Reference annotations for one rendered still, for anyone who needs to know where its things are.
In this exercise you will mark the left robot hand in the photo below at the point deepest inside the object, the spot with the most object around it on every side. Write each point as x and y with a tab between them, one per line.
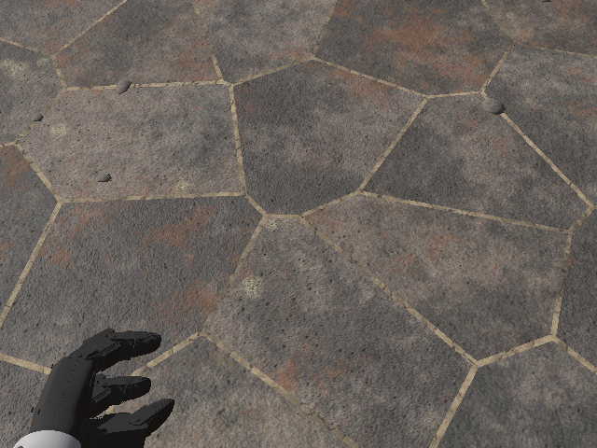
73	393

